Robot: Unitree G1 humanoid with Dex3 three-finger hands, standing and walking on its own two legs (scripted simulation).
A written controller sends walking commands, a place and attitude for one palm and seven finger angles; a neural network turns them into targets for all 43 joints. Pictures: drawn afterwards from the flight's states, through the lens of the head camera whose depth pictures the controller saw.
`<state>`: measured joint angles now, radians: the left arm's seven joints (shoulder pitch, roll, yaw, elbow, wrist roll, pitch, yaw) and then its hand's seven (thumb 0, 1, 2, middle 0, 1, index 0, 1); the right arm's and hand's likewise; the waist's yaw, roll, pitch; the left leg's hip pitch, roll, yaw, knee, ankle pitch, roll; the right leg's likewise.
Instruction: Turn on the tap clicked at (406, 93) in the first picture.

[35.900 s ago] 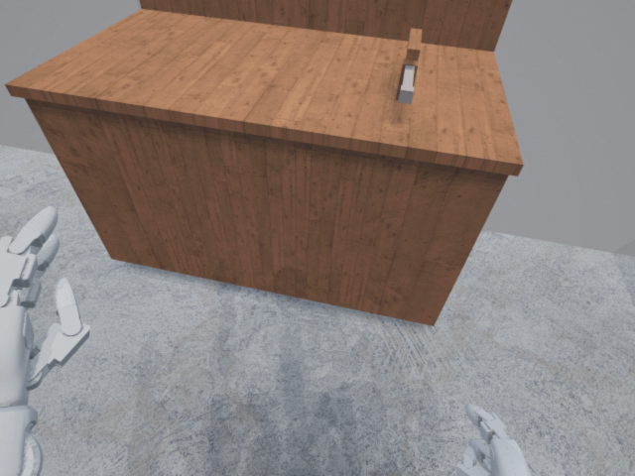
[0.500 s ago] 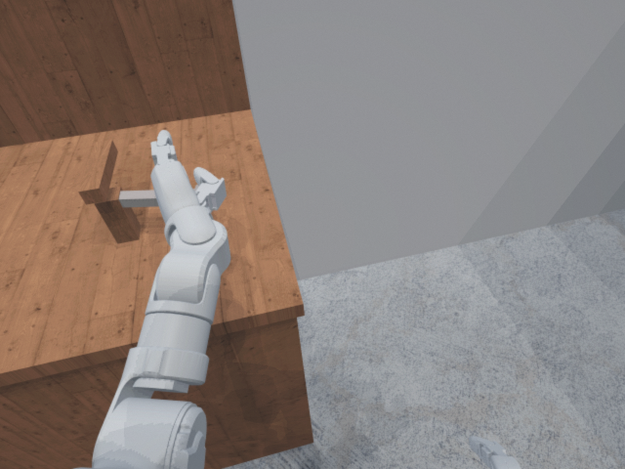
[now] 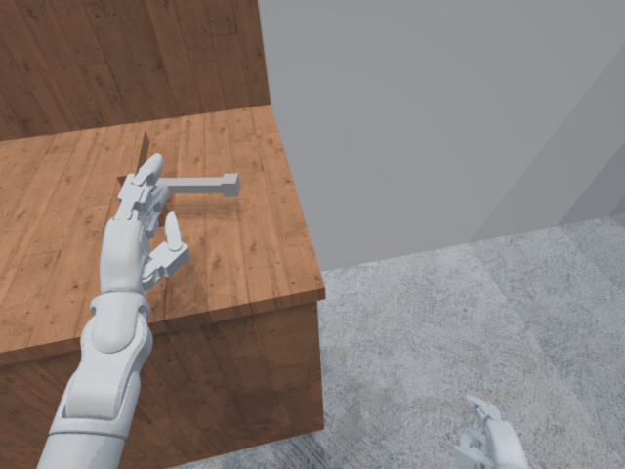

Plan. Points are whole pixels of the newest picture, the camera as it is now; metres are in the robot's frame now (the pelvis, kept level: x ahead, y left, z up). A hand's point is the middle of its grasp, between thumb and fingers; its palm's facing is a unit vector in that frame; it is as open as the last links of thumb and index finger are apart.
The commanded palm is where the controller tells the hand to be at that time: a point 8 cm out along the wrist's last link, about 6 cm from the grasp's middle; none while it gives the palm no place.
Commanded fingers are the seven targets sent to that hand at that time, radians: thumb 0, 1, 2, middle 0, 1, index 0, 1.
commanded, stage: draw the hand back beside the body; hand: left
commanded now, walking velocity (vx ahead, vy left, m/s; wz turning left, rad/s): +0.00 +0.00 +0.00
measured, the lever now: (231, 185) +0.52 +0.19 +0.09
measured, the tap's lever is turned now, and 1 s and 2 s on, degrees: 76 76 76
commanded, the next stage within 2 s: step back with the hand held close in 0.84 s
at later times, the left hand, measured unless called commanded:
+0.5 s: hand (104, 303) +0.24 +0.25 +0.15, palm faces +0.36 -0.87 -0.33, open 7.5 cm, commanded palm +0.19 +0.29 +0.17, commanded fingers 0.00 0.90 0.90 -0.20 -0.30 -0.20 -0.30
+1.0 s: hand (108, 312) +0.22 +0.24 +0.15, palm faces +0.39 -0.84 -0.37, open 7.5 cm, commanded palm +0.18 +0.28 +0.17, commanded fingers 0.00 0.90 0.90 -0.20 -0.30 -0.20 -0.30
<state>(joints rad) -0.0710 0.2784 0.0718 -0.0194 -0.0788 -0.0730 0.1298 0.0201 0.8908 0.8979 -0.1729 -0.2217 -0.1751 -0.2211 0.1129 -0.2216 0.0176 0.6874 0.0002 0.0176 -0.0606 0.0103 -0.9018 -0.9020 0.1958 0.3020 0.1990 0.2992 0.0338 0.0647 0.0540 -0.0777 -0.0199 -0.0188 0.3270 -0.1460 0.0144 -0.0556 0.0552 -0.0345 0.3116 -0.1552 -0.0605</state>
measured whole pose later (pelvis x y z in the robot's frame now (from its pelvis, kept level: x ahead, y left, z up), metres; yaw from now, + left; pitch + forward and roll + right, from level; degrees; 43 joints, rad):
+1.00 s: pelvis +0.02 +0.00 +0.00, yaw +0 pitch -6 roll +0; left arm 0.42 0.34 0.25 -0.36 -0.07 -0.10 0.12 0.02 0.89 0.90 -0.21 -0.30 -0.21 -0.30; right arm 0.17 -0.22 -0.01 0.66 -0.01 -0.06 -0.05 0.01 -0.90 -0.90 0.20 0.30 0.20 0.30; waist 0.05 0.07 0.04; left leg -0.06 -0.01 -0.02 0.35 -0.19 0.01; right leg -0.03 0.06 -0.04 0.31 -0.19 -0.06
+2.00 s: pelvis -0.14 +0.02 -0.02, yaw +2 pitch +2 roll -3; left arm 0.45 0.36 0.26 -0.48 -0.05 -0.12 0.12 0.02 0.89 0.90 -0.20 -0.30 -0.21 -0.30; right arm 0.06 -0.20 -0.02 0.64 0.02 0.01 -0.06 0.01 -0.90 -0.90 0.20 0.30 0.20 0.30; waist 0.09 0.08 0.04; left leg -0.49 0.04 0.07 0.37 0.12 0.06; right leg -0.07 0.13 0.03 0.44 -0.37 -0.01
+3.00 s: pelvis -0.27 +0.03 -0.01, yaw +1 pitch -3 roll +1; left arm 0.42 0.32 0.26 -0.43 -0.05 -0.13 0.16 0.02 0.88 0.90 -0.21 -0.30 -0.21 -0.30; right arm 0.24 -0.25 -0.03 0.65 0.00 -0.07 -0.08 0.01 -0.90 -0.90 0.20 0.30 0.20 0.30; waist -0.01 0.00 -0.01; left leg -0.27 0.03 0.04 0.56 -0.28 0.02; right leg -0.17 0.03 -0.08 0.53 -0.30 -0.07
